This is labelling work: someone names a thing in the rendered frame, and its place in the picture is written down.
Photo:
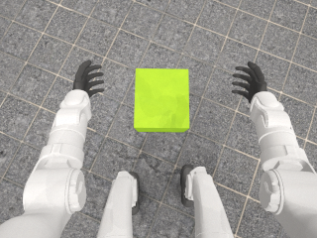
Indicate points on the right robot foot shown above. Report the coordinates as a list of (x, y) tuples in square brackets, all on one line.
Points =
[(185, 170)]

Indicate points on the carton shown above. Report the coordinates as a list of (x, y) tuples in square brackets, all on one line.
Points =
[(161, 100)]

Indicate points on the right robot hand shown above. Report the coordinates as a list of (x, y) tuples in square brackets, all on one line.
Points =
[(255, 81)]

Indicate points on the left robot hand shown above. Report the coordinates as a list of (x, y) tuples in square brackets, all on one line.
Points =
[(82, 78)]

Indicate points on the left robot shin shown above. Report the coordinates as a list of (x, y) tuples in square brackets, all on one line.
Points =
[(125, 174)]

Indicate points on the right robot upper arm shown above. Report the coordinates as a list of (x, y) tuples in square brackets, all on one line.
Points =
[(291, 196)]

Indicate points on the left robot upper arm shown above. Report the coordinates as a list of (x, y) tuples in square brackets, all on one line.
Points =
[(51, 197)]

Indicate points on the robot right forearm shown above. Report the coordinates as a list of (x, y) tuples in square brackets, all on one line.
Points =
[(276, 136)]

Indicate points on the robot left forearm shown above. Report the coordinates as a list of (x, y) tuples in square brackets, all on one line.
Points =
[(67, 136)]

